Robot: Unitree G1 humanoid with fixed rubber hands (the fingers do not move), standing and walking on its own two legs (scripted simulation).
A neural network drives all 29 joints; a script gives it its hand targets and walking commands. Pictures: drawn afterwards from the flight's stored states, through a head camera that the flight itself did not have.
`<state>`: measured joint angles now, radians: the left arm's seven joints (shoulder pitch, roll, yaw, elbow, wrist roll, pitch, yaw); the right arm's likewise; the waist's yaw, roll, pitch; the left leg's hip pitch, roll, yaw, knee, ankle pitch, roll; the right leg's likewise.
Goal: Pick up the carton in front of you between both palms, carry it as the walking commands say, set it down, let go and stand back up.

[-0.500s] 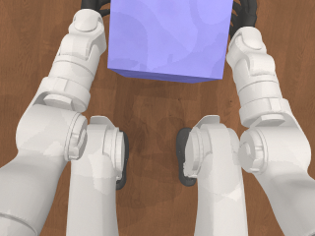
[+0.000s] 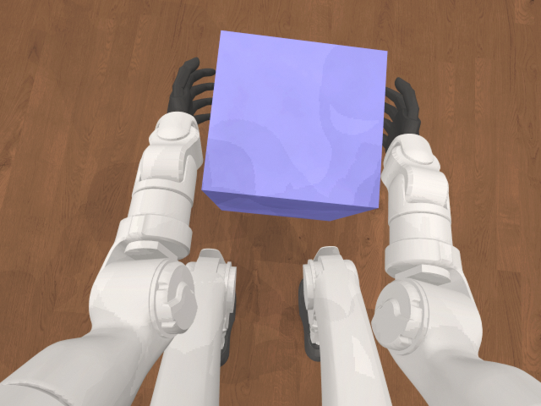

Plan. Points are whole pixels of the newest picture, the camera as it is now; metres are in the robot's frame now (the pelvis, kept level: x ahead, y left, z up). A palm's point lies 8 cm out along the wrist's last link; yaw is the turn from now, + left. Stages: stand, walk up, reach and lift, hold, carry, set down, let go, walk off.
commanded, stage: reach and lift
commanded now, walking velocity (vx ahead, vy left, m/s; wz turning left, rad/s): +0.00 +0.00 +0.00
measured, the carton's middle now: (287, 147) +0.47 -0.03 -0.12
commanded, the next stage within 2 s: none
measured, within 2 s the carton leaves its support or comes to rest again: neither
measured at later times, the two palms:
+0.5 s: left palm (126, 85) +0.44 +0.13 +0.11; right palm (467, 109) +0.43 -0.17 +0.11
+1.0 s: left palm out of the picture +0.40 +0.14 +0.26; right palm out of the picture +0.39 -0.16 +0.26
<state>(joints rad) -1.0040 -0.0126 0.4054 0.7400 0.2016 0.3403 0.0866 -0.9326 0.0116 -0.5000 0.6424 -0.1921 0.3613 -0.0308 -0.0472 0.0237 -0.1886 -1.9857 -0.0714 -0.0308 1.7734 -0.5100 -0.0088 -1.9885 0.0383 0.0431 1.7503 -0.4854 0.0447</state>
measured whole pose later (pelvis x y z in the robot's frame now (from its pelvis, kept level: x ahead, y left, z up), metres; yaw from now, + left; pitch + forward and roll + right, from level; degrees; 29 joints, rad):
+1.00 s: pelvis +0.09 -0.01 +0.26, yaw +0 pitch +7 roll +0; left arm -0.29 -0.15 0.29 0.47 0.21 0.44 0.04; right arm -0.29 0.14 -0.29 0.45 -0.21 0.46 -0.02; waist -0.01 0.01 -0.13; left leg -0.48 -0.03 -0.06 0.68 -0.32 0.00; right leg -0.50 0.03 0.06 0.68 -0.30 0.01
